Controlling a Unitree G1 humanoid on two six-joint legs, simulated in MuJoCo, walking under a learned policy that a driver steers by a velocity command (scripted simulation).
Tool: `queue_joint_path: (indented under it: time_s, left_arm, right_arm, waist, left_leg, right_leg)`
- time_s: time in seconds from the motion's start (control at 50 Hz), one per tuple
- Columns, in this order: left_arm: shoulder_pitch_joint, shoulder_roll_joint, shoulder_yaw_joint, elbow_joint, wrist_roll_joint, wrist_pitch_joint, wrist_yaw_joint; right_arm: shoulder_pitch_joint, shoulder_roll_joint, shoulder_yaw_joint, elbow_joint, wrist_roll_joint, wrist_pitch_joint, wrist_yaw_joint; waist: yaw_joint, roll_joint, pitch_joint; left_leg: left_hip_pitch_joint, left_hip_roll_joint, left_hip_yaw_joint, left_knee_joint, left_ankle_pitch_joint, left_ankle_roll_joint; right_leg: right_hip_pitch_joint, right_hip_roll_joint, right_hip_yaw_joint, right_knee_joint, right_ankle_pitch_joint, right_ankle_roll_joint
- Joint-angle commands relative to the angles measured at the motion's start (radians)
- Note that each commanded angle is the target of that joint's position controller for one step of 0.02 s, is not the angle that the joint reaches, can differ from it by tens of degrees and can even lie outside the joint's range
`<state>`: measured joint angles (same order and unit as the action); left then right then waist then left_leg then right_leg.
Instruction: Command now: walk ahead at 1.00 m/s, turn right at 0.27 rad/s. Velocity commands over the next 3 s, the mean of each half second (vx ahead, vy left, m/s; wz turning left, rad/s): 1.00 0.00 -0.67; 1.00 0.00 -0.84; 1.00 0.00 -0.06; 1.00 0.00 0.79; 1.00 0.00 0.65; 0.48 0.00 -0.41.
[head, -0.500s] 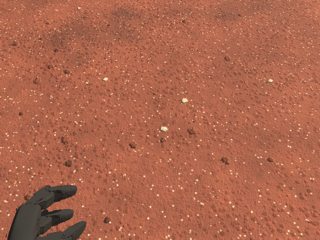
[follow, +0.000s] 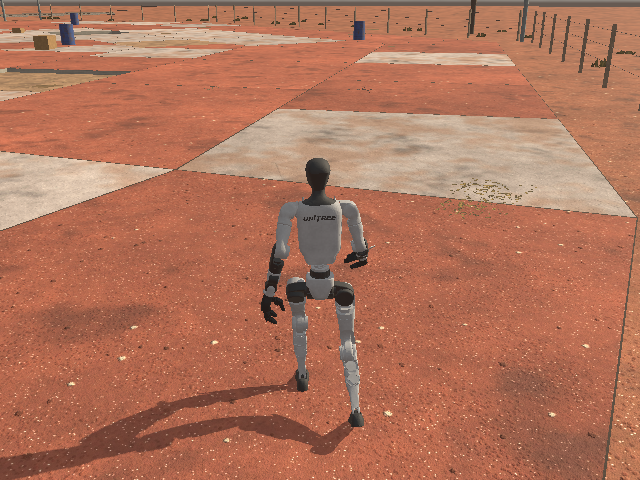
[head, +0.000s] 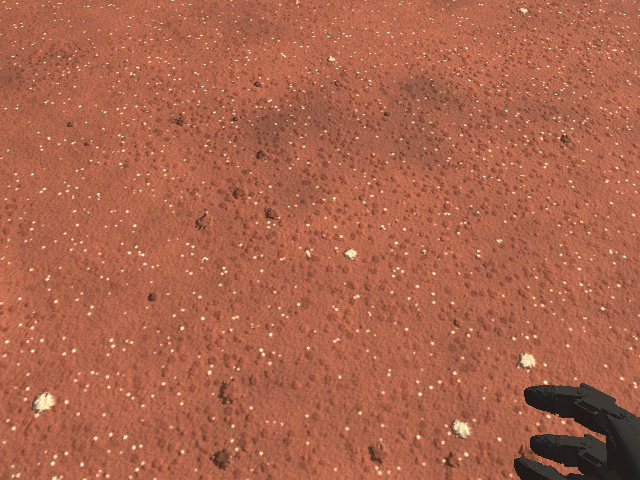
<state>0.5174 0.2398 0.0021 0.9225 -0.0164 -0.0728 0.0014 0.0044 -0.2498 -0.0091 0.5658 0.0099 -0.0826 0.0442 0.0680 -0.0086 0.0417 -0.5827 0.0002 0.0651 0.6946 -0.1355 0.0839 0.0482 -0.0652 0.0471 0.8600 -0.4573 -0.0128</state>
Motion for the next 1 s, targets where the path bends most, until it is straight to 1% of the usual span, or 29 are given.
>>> queue_joint_path:
  time_s: [0.02,0.04,0.06,0.08,0.12,0.18,0.3,0.36,0.4,0.42,0.44,0.46,0.48,0.5,0.52,0.54,0.6,0.66,0.7,0.76,0.8,0.82,0.84,0.86,0.88,0.9,0.92,0.94,1.0]
  left_arm:
    - [-0.145,0.171,0.041,-0.163,-0.071,-0.058,0.007]
    - [-0.194,0.143,0.036,-0.177,-0.057,-0.058,0.01]
    - [-0.195,0.127,0.041,-0.169,-0.034,-0.045,0.009]
    - [-0.144,0.105,0.045,-0.152,-0.034,-0.021,0.002]
    - [-0.117,0.067,0.047,-0.138,-0.041,0.025,-0.006]
    - [-0.213,0.059,0.047,-0.171,-0.032,0.052,-0.009]
    - [-0.432,0.08,0.039,-0.25,-0.02,0.02,-0.067]
    - [-0.408,0.14,0.067,-0.28,-0.038,0.012,-0.089]
    - [-0.136,0.231,0.112,-0.234,-0.046,0.048,-0.077]
    - [0.131,0.31,0.153,-0.165,-0.038,0.07,-0.058]
    - [0.201,0.297,0.145,-0.118,-0.037,0.082,-0.035]
    - [0.068,0.261,0.115,-0.157,0.004,0.062,-0.044]
    - [-0.012,0.214,0.099,-0.22,0.029,0.032,-0.047]
    - [-0.02,0.171,0.095,-0.23,0.022,0.009,-0.054]
    - [-0.094,0.181,0.096,-0.244,0.02,-0.011,-0.058]
    - [-0.165,0.184,0.096,-0.264,0.015,-0.025,-0.058]
    - [-0.228,0.167,0.089,-0.285,0.002,-0.027,-0.024]
    - [-0.199,0.155,0.088,-0.271,-0.016,-0.012,0.013]
    - [-0.164,0.182,0.101,-0.257,-0.022,0.002,0.02]
    - [-0.131,0.164,0.106,-0.238,-0.037,0.009,0.026]
    - [-0.146,0.155,0.111,-0.24,-0.029,0.018,0.027]
    - [-0.179,0.149,0.107,-0.255,-0.012,0.02,0.018]
    - [-0.203,0.079,0.077,-0.287,0.024,0.019,0.005]
    - [0.007,-0.052,0.04,-0.331,-0.032,0.006,-0.004]
    - [-0.003,0.027,0.032,-0.299,-0.073,0.01,0.006]
    - [-0.131,0.099,0.045,-0.297,-0.05,0.014,0.008]
    - [-0.227,0.118,0.049,-0.31,-0.02,0.011,0.005]
    - [-0.329,0.112,0.05,-0.339,0.006,0.001,0.003]
    - [-0.336,0.068,0.044,-0.353,-0.023,0.005,-0.014]
  right_arm:
    - [0.452,-0.177,-0.079,0.084,-0.018,-0.014,-0.019]
    - [0.392,-0.157,-0.075,0.101,-0.019,-0.024,-0.016]
    - [0.335,-0.121,-0.069,0.113,-0.032,-0.033,-0.013]
    - [0.294,-0.072,-0.059,0.125,-0.046,-0.043,-0.01]
    - [0.241,-0.039,-0.059,0.151,-0.022,-0.05,-0.006]
    - [0.215,-0.067,-0.067,0.174,-0.027,-0.057,-0.018]
    - [0.294,-0.161,-0.076,0.196,-0.03,-0.05,-0.062]
    - [0.332,-0.246,-0.091,0.195,-0.03,-0.013,-0.088]
    - [0.25,-0.307,-0.109,0.167,-0.017,0.016,-0.095]
    - [0.166,-0.299,-0.108,0.138,-0.012,0.013,-0.084]
    - [0.113,-0.149,-0.067,0.137,-0.005,-0.013,-0.051]
    - [0.244,0.025,-0.016,0.069,-0.001,-0.059,-0.029]
    - [0.222,-0.043,-0.009,0.005,0.02,-0.102,-0.015]
    - [0.099,-0.127,-0.029,-0.01,0.033,-0.116,-0.016]
    - [0.115,-0.119,-0.031,-0.018,0.032,-0.116,-0.021]
    - [0.133,-0.111,-0.029,0.002,0.006,-0.101,-0.031]
    - [0.148,-0.139,-0.045,0.018,-0.018,-0.058,-0.051]
    - [-0.058,-0.059,-0.02,-0.059,-0.035,-0.049,-0.053]
    - [-0.118,-0.039,-0.021,-0.087,-0.014,-0.049,-0.047]
    - [-0.104,-0.114,-0.057,-0.089,0.032,-0.055,-0.044]
    - [-0.004,-0.166,-0.089,-0.066,0.043,-0.065,-0.045]
    - [0.175,-0.2,-0.115,-0.031,0.047,-0.067,-0.05]
    - [0.428,-0.237,-0.123,0.011,0.038,-0.058,-0.058]
    - [0.479,-0.342,-0.13,0.047,-0.027,-0.058,-0.039]
    - [0.425,-0.259,-0.117,0.04,-0.024,-0.054,-0.024]
    - [0.366,-0.167,-0.1,0.038,-0.011,-0.045,-0.028]
    - [0.346,-0.152,-0.094,0.057,-0.017,-0.034,-0.029]
    - [0.348,-0.146,-0.091,0.082,-0.025,-0.031,-0.025]
    - [0.341,-0.059,-0.059,0.139,-0.015,-0.043,-0.014]
  waist:
    - [-0.242,0.166,-0.25]
    - [-0.195,0.068,-0.143]
    - [-0.139,0.053,-0.086]
    - [-0.085,0.078,-0.07]
    - [-0.044,0.095,-0.022]
    - [-0.036,0.063,0.08]
    - [-0.088,-0.03,0.141]
    - [-0.034,0.061,0.04]
    - [0.135,0.156,-0.086]
    - [0.259,0.132,-0.174]
    - [0.26,-0.131,-0.087]
    - [0.034,-0.395,-0.118]
    - [0.02,-0.289,-0.233]
    - [0.03,-0.044,-0.124]
    - [-0.057,0.075,-0.056]
    - [-0.098,0.138,-0.009]
    - [-0.134,0.106,0.033]
    - [-0.048,0.038,0.073]
    - [0.007,-0.019,0.032]
    - [0.01,-0.089,-0.009]
    - [-0.059,-0.119,-0.059]
    - [-0.166,-0.118,-0.155]
    - [-0.274,-0.055,-0.342]
    - [-0.123,0.49,-0.472]
    - [-0.141,0.474,-0.379]
    - [-0.175,0.287,-0.212]
    - [-0.175,0.11,-0.13]
    - [-0.176,0.041,-0.061]
    - [-0.104,0.112,-0.021]
  left_leg:
    - [0.93,0.358,-0.725,-0.414,-0.542,0.13]
    - [0.755,0.333,-0.582,-0.432,-0.367,0.118]
    - [0.613,0.296,-0.458,-0.446,-0.259,0.102]
    - [0.516,0.268,-0.36,-0.468,-0.199,0.087]
    - [0.42,0.249,-0.206,-0.523,-0.092,0.065]
    - [0.354,0.208,-0.022,-0.572,0.069,0.021]
    - [0.496,0.173,0.191,-0.602,0.38,-0.05]
    - [0.661,0.188,0.221,-0.394,1.075,-0.105]
    - [0.636,0.237,0.195,-0.059,1.414,-0.087]
    - [0.464,0.217,0.156,0.263,1.298,-0.068]
    - [0.208,0.013,0.151,0.768,0.161,-0.081]
    - [-0.159,-0.116,-0.037,1.061,-0.47,-0.085]
    - [-0.287,-0.107,-0.205,1.046,-0.405,-0.029]
    - [-0.269,-0.056,-0.211,0.91,-0.31,0.016]
    - [-0.235,-0.019,-0.227,0.783,-0.237,0.01]
    - [-0.161,0.016,-0.24,0.705,-0.205,-0.019]
    - [-0.024,0.075,-0.225,0.465,-0.177,-0.105]
    - [0.116,0.039,-0.141,0.1,0.058,-0.163]
    - [0.253,-0.015,-0.107,-0.069,0.211,-0.185]
    - [0.281,-0.013,-0.186,-0.189,0.215,-0.193]
    - [0.353,-0.006,-0.183,-0.198,0.122,-0.163]
    - [0.524,0.01,-0.169,-0.168,0.058,-0.137]
    - [0.854,0.132,-0.282,-0.079,-0.123,-0.099]
    - [1.111,0.38,-0.936,-0.349,-0.555,0.089]
    - [1.037,0.414,-1.131,-0.457,-0.869,0.121]
    - [0.897,0.357,-0.951,-0.459,-0.76,0.095]
    - [0.765,0.301,-0.768,-0.443,-0.538,0.076]
    - [0.652,0.244,-0.633,-0.437,-0.373,0.065]
    - [0.546,0.194,-0.47,-0.466,-0.22,0.078]
  right_leg:
    - [-0.855,0.005,0.103,0.587,0.091,-0.06]
    - [-0.835,-0.041,0.09,0.535,0.164,-0.057]
    - [-0.777,-0.078,0.085,0.493,0.216,-0.051]
    - [-0.705,-0.111,0.097,0.476,0.259,-0.048]
    - [-0.668,-0.139,0.088,0.438,0.26,-0.04]
    - [-0.753,-0.133,0.076,0.356,0.387,-0.028]
    - [-0.743,-0.036,-0.114,-0.043,0.68,-0.068]
    - [-0.573,0.097,-0.262,-0.114,0.603,-0.106]
    - [-0.282,0.14,-0.252,-0.048,0.426,-0.154]
    - [0.039,0.116,-0.146,-0.079,0.397,-0.204]
    - [0.146,0.073,-0.043,-0.16,0.417,-0.249]
    - [0.257,-0.009,0.364,-0.238,0.279,-0.391]
    - [0.278,-0.148,0.764,-0.525,-0.136,-0.472]
    - [0.146,-0.15,0.81,-0.664,-0.264,-0.391]
    - [-0.011,-0.158,0.809,-0.681,-0.276,-0.38]
    - [-0.153,-0.117,0.748,-0.659,-0.172,-0.372]
    - [-0.373,-0.001,0.501,-0.662,0.078,-0.341]
    - [-0.533,0.105,0.314,-0.645,0.224,-0.286]
    - [-0.564,0.12,0.302,-0.622,0.176,-0.236]
    - [-0.388,0.084,0.387,-0.527,0.101,-0.195]
    - [-0.28,0.056,0.412,-0.391,0.244,-0.16]
    - [-0.283,0.082,0.37,-0.192,0.395,-0.12]
    - [-0.432,0.102,0.287,0.144,0.374,-0.087]
    - [-0.758,0.211,0.195,0.518,-0.139,-0.045]
    - [-0.915,0.103,0.148,0.641,-0.027,-0.05]
    - [-0.942,0.073,0.103,0.654,0.065,-0.052]
    - [-0.896,0.044,0.077,0.607,0.117,-0.054]
    - [-0.857,0.026,0.073,0.531,0.13,-0.062]
    - [-0.793,-0.009,0.097,0.383,0.136,-0.077]
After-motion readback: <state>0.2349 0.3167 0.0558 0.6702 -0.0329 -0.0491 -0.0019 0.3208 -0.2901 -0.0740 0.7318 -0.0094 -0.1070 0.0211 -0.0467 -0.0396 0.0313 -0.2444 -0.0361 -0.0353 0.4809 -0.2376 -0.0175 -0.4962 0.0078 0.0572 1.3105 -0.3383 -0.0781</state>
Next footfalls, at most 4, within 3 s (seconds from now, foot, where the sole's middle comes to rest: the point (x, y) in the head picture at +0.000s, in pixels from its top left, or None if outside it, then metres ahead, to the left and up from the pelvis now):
0.42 right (407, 417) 0.58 -0.12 -0.74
0.84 left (402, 250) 1.02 -0.11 -0.74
1.32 right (602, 238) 1.10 -0.63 -0.74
1.78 left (632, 128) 1.54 -0.82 -0.74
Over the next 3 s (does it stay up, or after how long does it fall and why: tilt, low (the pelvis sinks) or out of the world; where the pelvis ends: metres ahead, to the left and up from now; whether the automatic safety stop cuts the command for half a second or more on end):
stays up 2.21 -1.04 0.04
